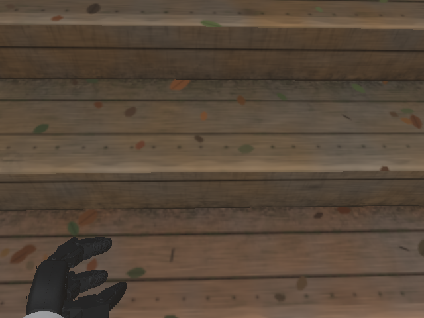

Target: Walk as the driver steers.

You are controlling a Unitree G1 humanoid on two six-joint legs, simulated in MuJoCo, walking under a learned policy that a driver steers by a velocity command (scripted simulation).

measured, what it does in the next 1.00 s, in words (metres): climbs: right foot 0.17 m higher, then left foot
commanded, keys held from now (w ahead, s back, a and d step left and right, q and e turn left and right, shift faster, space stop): e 0.10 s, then no key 0.88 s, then w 0.02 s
